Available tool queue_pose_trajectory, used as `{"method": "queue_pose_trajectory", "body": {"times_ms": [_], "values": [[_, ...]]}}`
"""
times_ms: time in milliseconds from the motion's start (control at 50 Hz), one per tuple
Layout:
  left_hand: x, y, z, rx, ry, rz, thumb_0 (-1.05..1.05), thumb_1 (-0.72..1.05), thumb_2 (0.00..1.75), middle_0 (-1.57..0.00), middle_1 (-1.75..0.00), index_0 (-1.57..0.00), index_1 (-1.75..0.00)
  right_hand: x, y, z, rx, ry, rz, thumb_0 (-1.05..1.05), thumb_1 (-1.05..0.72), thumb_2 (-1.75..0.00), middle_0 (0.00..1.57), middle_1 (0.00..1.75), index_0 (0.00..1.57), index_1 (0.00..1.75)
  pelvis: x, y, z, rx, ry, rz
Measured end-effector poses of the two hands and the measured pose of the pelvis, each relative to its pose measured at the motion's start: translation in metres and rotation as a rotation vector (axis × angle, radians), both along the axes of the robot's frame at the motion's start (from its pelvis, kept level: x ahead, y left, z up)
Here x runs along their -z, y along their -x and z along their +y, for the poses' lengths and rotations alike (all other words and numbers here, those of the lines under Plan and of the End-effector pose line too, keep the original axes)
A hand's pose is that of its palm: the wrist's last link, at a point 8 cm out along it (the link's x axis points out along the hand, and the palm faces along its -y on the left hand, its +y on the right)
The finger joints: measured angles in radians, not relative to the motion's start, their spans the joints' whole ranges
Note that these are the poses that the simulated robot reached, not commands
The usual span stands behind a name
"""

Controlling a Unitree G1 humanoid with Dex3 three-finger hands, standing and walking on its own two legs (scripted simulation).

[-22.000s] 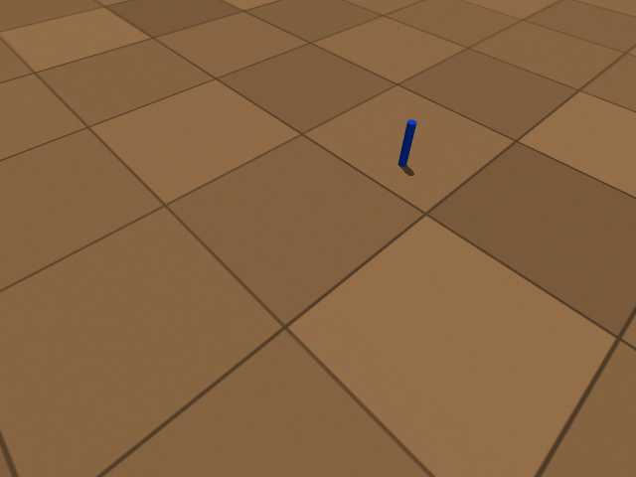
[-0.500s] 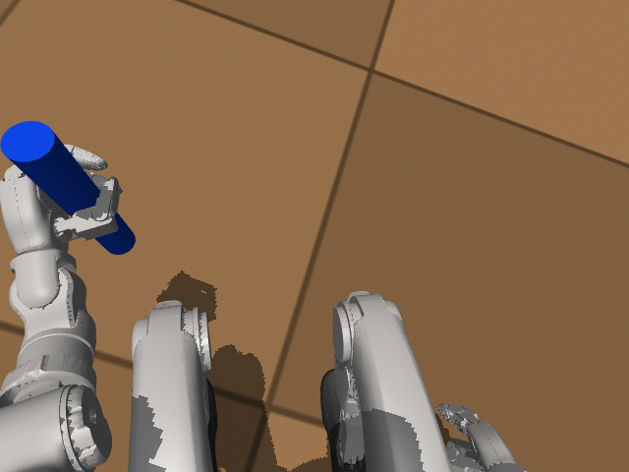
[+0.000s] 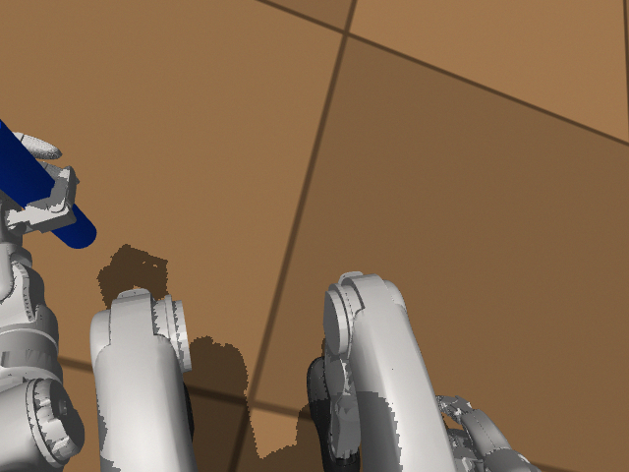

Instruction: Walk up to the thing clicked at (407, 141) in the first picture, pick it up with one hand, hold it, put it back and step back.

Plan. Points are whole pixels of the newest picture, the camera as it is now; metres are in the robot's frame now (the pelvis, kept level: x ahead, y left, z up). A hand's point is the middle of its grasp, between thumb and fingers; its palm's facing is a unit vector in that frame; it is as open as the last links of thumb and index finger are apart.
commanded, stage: crouch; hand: left
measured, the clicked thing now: (39, 195) +0.44 +0.28 -0.07
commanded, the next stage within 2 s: lower in 0.14 s
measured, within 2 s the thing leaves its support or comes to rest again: neither
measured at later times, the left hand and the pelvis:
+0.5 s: hand (62, 203) +0.45 +0.27 -0.11, palm faces +0.28 -0.96 -0.02, open 5.7 cm; pelvis +0.00 +0.00 -0.03, yaw -3 degrees
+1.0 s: hand (75, 211) +0.45 +0.27 -0.16, palm faces +0.28 -0.96 -0.01, open 5.7 cm; pelvis +0.00 +0.01 -0.04, yaw -6 degrees
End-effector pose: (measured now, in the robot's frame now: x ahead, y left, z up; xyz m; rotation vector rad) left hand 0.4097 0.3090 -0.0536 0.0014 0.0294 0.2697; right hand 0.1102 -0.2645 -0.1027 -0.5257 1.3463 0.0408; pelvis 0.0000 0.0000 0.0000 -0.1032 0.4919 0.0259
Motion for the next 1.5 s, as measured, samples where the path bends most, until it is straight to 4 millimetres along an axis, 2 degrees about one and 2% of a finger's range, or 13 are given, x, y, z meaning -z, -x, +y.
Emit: {"method": "queue_pose_trajectory", "body": {"times_ms": [340, 580, 700, 1000, 1340, 1500], "values": [[0.031, -0.003, 0.001, 0.005, -0.011, 0.009, 0.04, 0.12, 1.15, -1.02, -1.17, -0.98, -1.13, 0.01, 0.002, 0.004, -0.037, 0.015, 0.044, 0.0, -0.9, -0.9, 0.21, 0.3, 0.2, 0.3, 0.016, -0.002, 0.004, 0.016, 0.027, -0.029], [0.072, -0.002, 0.007, -0.01, -0.004, 0.033, 0.04, 0.12, 1.15, -1.02, -1.17, -0.99, -1.12, 0.011, 0.0, 0.002, -0.114, 0.06, 0.077, 0.0, -0.9, -0.9, 0.21, 0.3, 0.2, 0.3, 0.029, -0.002, 0.006, 0.035, 0.05, -0.078], [0.085, -0.004, 0.007, -0.012, 0.001, 0.023, 0.04, 0.12, 1.15, -1.02, -1.16, -0.99, -1.12, 0.006, -0.003, 0.002, -0.156, 0.094, 0.085, 0.0, -0.91, -0.9, 0.21, 0.3, 0.2, 0.3, 0.032, -0.001, 0.008, 0.04, 0.068, -0.1], [0.105, -0.008, 0.005, -0.016, 0.004, 0.022, 0.04, 0.12, 1.16, -1.02, -1.16, -0.99, -1.12, -0.007, -0.013, 0.006, -0.254, 0.144, 0.059, 0.0, -0.9, -0.9, 0.21, 0.3, 0.21, 0.3, 0.037, 0.004, 0.012, 0.057, 0.102, -0.154], [0.123, -0.012, 0.006, -0.019, -0.004, 0.02, 0.04, 0.12, 1.16, -1.03, -1.16, -0.99, -1.12, -0.015, 0.001, 0.012, -0.304, 0.174, 0.099, 0.0, -0.9, -0.9, 0.21, 0.3, 0.21, 0.3, 0.041, 0.007, 0.017, 0.071, 0.133, -0.192], [0.129, -0.013, 0.006, -0.03, 0.0, 0.018, 0.04, 0.12, 1.16, -1.03, -1.16, -0.99, -1.12, -0.017, 0.0, 0.013, -0.324, 0.184, 0.106, 0.0, -0.9, -0.9, 0.21, 0.3, 0.21, 0.3, 0.042, 0.008, 0.018, 0.076, 0.141, -0.201]]}}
